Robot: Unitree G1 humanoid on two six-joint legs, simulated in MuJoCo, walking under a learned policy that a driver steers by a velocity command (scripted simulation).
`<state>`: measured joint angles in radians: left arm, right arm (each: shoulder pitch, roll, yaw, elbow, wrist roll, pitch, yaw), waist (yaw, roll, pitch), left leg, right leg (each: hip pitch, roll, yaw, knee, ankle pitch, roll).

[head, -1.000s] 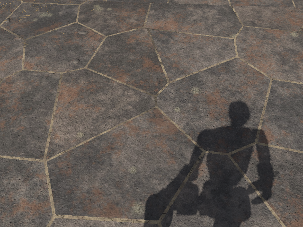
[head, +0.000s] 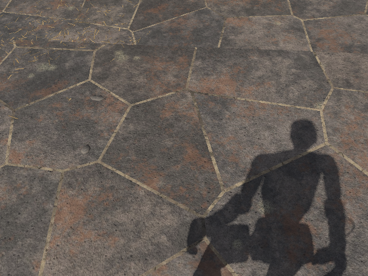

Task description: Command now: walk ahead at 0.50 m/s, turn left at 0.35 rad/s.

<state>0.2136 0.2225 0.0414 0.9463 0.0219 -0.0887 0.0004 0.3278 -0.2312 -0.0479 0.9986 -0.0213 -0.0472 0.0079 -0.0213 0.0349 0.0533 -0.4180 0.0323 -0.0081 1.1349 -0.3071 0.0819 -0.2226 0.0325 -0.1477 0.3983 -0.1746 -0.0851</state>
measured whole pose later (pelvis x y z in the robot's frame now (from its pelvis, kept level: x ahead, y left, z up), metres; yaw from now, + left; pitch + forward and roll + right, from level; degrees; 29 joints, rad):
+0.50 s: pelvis +0.25 +0.07 -0.01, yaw +17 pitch +0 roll +0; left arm 0.27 0.22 0.05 0.92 0.02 -0.08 0.00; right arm 0.17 -0.26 -0.08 0.90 -0.02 -0.02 0.01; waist 0.01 -0.01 0.07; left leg -0.32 -0.11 0.08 0.53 -0.21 0.14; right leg -0.35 -0.08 -0.05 1.25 -0.36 -0.01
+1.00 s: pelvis +0.53 +0.12 -0.02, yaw +33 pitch +1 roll +0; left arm 0.08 0.25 0.03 0.74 0.04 -0.07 0.00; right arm 0.40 -0.29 -0.07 0.90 -0.01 -0.05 0.00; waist -0.07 0.01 0.05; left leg -0.17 -0.13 -0.14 0.99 -0.46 0.09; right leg -0.43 0.02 -0.03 0.57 -0.16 -0.04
